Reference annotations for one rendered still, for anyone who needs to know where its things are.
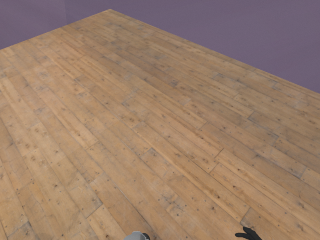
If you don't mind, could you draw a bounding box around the right robot hand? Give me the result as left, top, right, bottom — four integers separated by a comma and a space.
235, 227, 262, 240

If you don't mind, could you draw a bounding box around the left robot shin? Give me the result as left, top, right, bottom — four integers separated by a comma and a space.
132, 231, 145, 237

